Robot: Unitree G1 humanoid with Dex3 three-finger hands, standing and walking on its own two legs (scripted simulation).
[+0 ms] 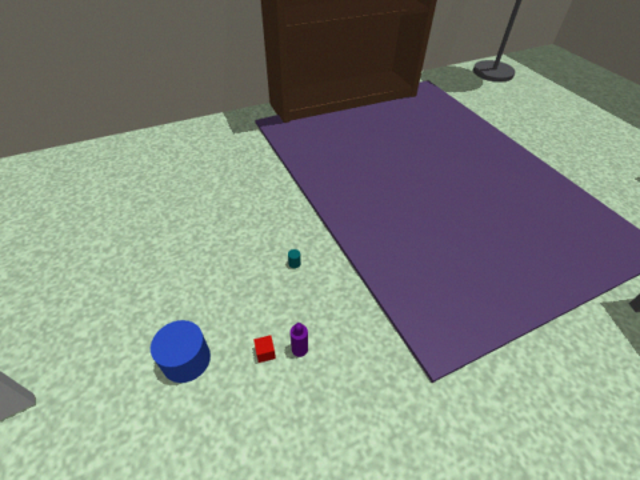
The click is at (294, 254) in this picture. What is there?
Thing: low tin
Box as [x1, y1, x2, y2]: [288, 249, 300, 267]
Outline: 292,249 288,252 289,265 291,267 297,267 300,264 299,251 296,249
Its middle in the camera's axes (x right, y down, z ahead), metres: -0.11 +0.06 +1.57
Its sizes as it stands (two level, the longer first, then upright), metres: 0.051 0.051 0.064
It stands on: the floor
